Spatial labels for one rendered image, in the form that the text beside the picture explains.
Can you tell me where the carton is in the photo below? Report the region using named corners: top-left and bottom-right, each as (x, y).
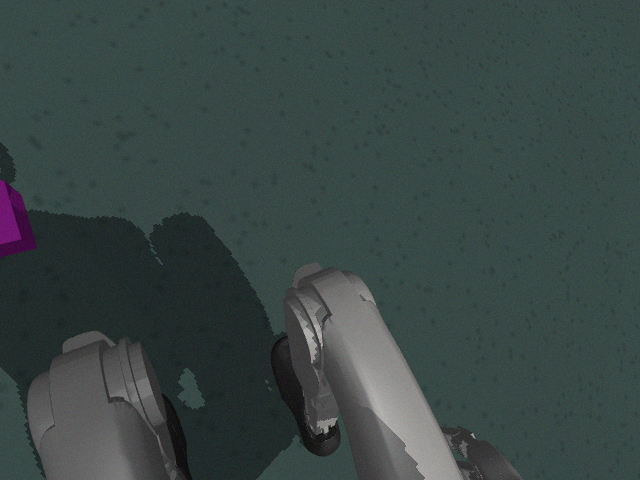
top-left (0, 180), bottom-right (37, 257)

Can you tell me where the right robot hand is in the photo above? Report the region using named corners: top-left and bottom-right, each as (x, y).
top-left (440, 426), bottom-right (523, 480)

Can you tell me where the left robot foot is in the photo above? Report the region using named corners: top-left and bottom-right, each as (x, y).
top-left (162, 394), bottom-right (192, 480)

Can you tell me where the right robot foot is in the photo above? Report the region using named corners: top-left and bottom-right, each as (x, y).
top-left (271, 336), bottom-right (340, 457)

